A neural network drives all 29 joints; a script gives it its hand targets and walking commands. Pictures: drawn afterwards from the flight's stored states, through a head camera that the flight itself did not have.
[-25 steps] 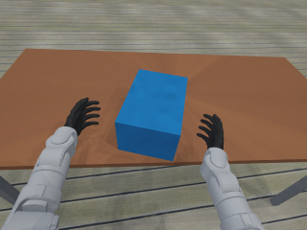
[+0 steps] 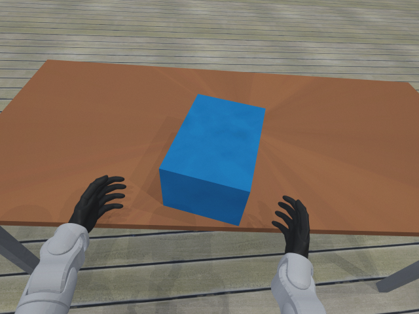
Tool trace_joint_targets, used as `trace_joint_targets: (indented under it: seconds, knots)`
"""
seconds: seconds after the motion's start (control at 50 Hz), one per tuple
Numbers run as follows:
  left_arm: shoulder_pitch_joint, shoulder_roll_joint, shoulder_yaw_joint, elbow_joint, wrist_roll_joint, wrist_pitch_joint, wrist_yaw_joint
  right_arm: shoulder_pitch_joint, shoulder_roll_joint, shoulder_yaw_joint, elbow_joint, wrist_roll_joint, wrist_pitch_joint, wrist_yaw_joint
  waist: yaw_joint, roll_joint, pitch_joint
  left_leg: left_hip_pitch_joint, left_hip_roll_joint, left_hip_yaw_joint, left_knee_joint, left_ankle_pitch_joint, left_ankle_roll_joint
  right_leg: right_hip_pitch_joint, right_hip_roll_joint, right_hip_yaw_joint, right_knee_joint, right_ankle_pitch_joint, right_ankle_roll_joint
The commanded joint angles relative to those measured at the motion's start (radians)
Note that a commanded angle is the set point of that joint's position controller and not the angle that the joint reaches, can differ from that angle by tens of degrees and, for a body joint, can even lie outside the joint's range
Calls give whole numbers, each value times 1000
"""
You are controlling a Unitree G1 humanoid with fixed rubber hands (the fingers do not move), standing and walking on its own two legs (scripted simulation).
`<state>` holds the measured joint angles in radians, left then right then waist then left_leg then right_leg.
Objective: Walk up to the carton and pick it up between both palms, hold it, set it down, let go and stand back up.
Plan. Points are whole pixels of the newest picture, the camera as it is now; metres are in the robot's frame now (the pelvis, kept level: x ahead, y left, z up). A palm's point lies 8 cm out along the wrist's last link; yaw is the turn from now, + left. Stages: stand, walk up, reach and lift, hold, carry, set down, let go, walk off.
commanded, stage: set down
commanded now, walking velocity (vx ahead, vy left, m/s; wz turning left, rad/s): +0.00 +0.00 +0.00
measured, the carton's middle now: (216, 154) +0.50 +0.01 -0.02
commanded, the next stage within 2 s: let go in 1.66 s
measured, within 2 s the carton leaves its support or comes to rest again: neither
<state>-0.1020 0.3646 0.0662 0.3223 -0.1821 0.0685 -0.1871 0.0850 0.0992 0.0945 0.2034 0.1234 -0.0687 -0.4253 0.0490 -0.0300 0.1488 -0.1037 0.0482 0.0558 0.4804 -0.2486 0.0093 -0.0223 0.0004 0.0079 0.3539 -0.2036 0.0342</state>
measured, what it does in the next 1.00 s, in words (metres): stands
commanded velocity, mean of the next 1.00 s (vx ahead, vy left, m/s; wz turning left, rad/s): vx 0.00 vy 0.00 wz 0.00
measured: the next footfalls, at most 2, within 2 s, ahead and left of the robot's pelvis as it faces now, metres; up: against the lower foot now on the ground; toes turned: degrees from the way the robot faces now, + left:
none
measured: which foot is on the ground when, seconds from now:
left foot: down 0.00-1.00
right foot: down 0.00-1.00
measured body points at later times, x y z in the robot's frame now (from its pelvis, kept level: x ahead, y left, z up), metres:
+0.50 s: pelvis +0.00 +0.01 +0.00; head +0.01 +0.04 +0.44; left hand +0.22 +0.27 +0.00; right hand +0.21 -0.13 +0.00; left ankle +0.02 +0.11 -0.74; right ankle +0.00 -0.14 -0.74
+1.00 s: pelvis +0.03 -0.01 +0.00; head +0.02 +0.00 +0.45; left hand +0.21 +0.24 -0.02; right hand +0.21 -0.18 -0.03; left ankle +0.02 +0.11 -0.74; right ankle +0.00 -0.14 -0.74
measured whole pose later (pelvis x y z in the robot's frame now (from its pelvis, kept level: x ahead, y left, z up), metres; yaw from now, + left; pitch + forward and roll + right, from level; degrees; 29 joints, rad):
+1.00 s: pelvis +0.03 -0.01 +0.00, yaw +0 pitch -7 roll -1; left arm 0.27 0.32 0.02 0.25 -0.14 0.00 -0.16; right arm 0.37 0.00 0.06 0.27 0.07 -0.18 -0.22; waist 0.06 0.00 0.11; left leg -0.02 0.04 0.06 0.40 -0.25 -0.01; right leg 0.03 0.00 0.02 0.33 -0.23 0.02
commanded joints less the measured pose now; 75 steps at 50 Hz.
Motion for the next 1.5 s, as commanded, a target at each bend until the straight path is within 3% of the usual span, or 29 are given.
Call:
trace_joint_targets:
  seconds: [0.0,0.3,0.38,0.4,0.48,0.64,0.66,0.68,0.86,1.06,1.1,1.22,1.32,1.48]
  knots:
    - [-94,153,50,-201,3,-68,-8,-10,20,30,-152,-25,-96,7,-7,144,-207,161,6,-12,-45,283,-59,-81,-20,-17,-64,162,-40]
    - [166,146,36,-280,6,-140,-26,202,37,39,-116,-59,-249,26,20,146,-113,156,10,-25,-41,251,-61,-130,-19,-19,-79,65,-52]
    - [180,138,17,-288,0,-139,-14,176,3,-2,-115,-67,-234,57,11,180,-85,91,18,-16,-72,176,-58,-114,3,-13,-73,-42,-84]
    - [107,176,9,-336,-34,-141,-9,133,3,-22,-171,-69,-233,59,-3,171,-117,33,22,-20,-92,116,-60,-81,4,-16,-59,-68,-80]
    - [166,156,-18,-307,-33,-127,18,167,-14,-37,-124,-70,-187,92,-1,199,-83,-1,36,-27,-136,63,-62,-34,12,-14,-49,-98,-91]
    - [244,108,-32,-238,-4,-82,34,196,-77,-50,-75,-44,-99,143,-3,183,-54,62,29,-28,-152,165,-73,-35,12,-6,-89,-61,-92]
    - [251,108,-22,-246,-1,-81,35,197,-81,-45,-91,-40,-98,150,9,175,-64,69,27,-26,-151,182,-72,-37,12,-6,-91,-52,-91]
    - [258,104,-26,-247,0,-80,36,203,-88,-56,-93,-45,-97,156,-1,166,-61,75,25,-25,-149,198,-73,-42,12,-7,-93,-36,-89]
    - [298,93,-2,-203,35,-95,37,246,-118,-46,-64,-58,-128,207,10,110,-76,125,-5,6,-128,293,-62,-75,4,-3,-109,43,-75]
    - [343,96,47,-139,83,-97,3,316,-134,1,11,-54,-188,203,6,67,-80,203,-41,19,-107,342,-57,-92,-23,1,-114,264,-24]
    - [339,104,54,-141,80,-97,-2,315,-131,6,1,-52,-201,203,6,50,-80,198,-45,24,-106,329,-52,-94,-26,1,-116,263,-18]
    - [338,95,64,-131,102,-81,5,307,-158,2,46,-54,-215,220,7,76,-91,219,-45,27,-107,346,-58,-110,-16,-13,-115,252,-21]
    - [344,52,45,-127,131,-44,37,271,-211,-42,118,-64,-211,263,-1,120,-89,251,-35,22,-109,412,-75,-145,13,-40,-127,176,-49]
    - [325,-15,4,-74,164,-4,95,196,-285,-99,218,-82,-184,333,-16,121,-95,266,-27,13,-124,434,-85,-180,41,-66,-138,90,-70]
